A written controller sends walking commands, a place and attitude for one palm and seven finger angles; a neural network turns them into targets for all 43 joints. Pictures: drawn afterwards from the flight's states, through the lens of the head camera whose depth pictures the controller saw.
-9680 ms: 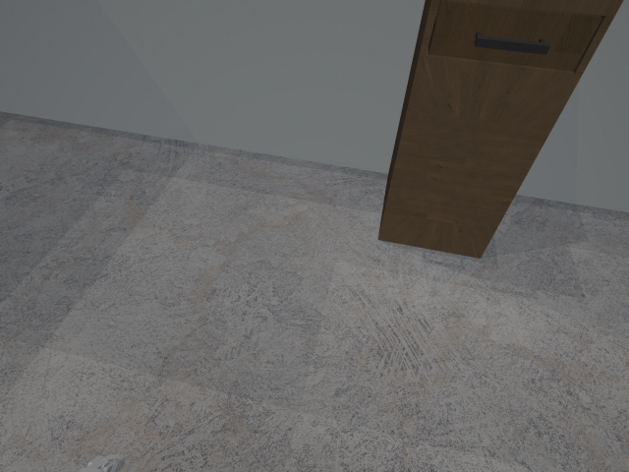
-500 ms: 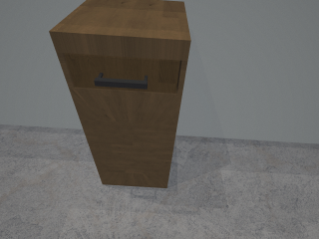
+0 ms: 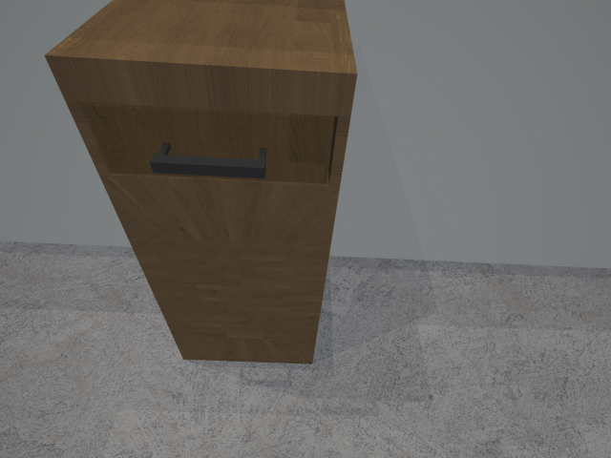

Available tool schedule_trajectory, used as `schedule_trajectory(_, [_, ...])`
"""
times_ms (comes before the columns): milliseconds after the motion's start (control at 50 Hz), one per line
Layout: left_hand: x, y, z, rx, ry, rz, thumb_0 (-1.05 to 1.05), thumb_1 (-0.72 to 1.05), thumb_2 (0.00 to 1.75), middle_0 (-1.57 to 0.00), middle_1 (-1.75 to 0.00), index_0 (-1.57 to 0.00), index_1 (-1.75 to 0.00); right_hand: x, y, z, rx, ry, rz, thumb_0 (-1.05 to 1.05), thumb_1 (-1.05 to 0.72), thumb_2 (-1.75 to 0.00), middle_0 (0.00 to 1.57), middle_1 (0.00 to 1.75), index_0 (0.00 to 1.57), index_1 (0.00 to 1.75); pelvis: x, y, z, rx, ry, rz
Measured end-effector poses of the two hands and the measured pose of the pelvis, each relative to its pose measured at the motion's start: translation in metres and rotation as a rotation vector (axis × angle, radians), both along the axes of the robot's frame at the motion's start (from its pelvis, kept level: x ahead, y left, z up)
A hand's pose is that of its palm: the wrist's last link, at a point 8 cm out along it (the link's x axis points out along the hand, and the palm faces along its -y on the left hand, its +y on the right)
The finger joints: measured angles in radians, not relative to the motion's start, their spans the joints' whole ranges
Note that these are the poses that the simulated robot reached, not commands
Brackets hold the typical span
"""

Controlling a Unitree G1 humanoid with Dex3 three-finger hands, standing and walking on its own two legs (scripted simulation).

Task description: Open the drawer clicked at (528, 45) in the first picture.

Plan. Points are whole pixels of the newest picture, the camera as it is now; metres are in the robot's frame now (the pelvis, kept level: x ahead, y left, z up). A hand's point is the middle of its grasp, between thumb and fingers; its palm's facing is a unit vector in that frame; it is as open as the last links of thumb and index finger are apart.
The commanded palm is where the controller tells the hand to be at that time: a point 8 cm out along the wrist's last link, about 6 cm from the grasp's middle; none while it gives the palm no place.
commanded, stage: come to a stop and stand still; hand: left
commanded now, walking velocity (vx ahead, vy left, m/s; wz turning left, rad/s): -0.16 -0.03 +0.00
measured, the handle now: (211, 158) +0.53 +0.19 +0.11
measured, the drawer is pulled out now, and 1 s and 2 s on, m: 0.00 0.00 0.00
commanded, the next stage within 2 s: look again from close up in 1.34 s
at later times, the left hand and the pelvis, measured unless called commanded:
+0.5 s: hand out of the picture +0.09 +0.17 -0.18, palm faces +0.09 -0.98 -0.18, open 7.3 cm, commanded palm none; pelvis +0.03 -0.01 +0.00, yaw +2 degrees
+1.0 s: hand out of the picture -0.02 +0.14 -0.16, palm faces +0.05 -0.98 -0.17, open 7.4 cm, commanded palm none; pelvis -0.01 -0.02 +0.01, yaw +1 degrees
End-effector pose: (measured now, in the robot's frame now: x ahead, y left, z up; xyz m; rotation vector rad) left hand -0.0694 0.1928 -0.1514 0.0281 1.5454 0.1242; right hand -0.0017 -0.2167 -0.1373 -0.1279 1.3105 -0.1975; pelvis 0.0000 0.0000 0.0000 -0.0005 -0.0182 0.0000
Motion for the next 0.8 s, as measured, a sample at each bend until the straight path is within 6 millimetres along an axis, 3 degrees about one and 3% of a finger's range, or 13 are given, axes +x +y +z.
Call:
schedule_trajectory(80, [0.069, 0.006, 0.011, 0.046, -0.126, -0.041, 0.01, 0.92, 0.9, -0.2, -0.3, -0.19, -0.3, 0.0, 0.0, 0.004, 0.024, 0.053, -0.006, 0.01, -0.91, -0.9, 0.2, 0.3, 0.2, 0.3, 0.015, -0.007, 0.009, -0.001, 0.008, 0.007])
schedule_trajectory(140, [0.1, 0.016, 0.015, 0.113, -0.183, -0.047, 0.04, 0.96, 0.9, -0.2, -0.3, -0.2, -0.3, 0.001, -0.005, -0.002, 0.047, 0.104, -0.013, 0.01, -0.91, -0.9, 0.2, 0.3, 0.2, 0.3, 0.029, -0.018, 0.007, 0.005, 0.001, 0.013])
schedule_trajectory(240, [0.135, 0.015, 0.018, 0.166, -0.232, -0.05, 0.03, 0.95, 0.9, -0.2, -0.3, -0.19, -0.3, 0.016, -0.017, -0.014, 0.074, 0.158, -0.026, 0.01, -0.91, -0.9, 0.2, 0.3, 0.2, 0.3, 0.046, -0.031, 0.001, 0.003, 0.001, 0.03])
schedule_trajectory(340, [0.153, 0.01, 0.017, 0.154, -0.27, -0.032, 0.01, 0.93, 0.9, -0.2, -0.3, -0.19, -0.3, 0.04, -0.025, -0.011, 0.041, 0.143, 0.002, 0.01, -0.91, -0.9, 0.2, 0.3, 0.2, 0.3, 0.044, -0.027, 0.002, -0.006, 0.009, 0.054])
schedule_trajectory(460, [0.155, 0.024, 0.003, 0.115, -0.284, -0.008, 0.0, 0.93, 0.9, -0.2, -0.3, -0.2, -0.3, 0.065, -0.025, 0.001, -0.03, 0.046, 0.037, 0.01, -0.91, -0.9, 0.2, 0.3, 0.2, 0.3, 0.032, -0.011, -0.001, -0.002, -0.003, 0.043])
schedule_trajectory(620, [0.131, 0.033, 0.013, 0.104, -0.238, -0.018, 0.0, 0.92, 0.9, -0.2, -0.3, -0.19, -0.3, 0.081, -0.014, 0.015, -0.039, -0.031, 0.075, 0.01, -0.91, -0.9, 0.2, 0.3, 0.2, 0.3, 0.023, -0.002, 0.01, -0.01, 0.011, 0.034])
schedule_trajectory(800, [0.086, 0.024, 0.021, 0.135, -0.181, -0.049, 0.0, 0.92, 0.9, -0.2, -0.3, -0.19, -0.3, 0.065, -0.017, 0.003, 0.013, -0.049, 0.038, 0.0, -0.93, -0.9, 0.2, 0.3, 0.2, 0.3, 0.008, -0.008, 0.009, 0.006, -0.001, 0.019])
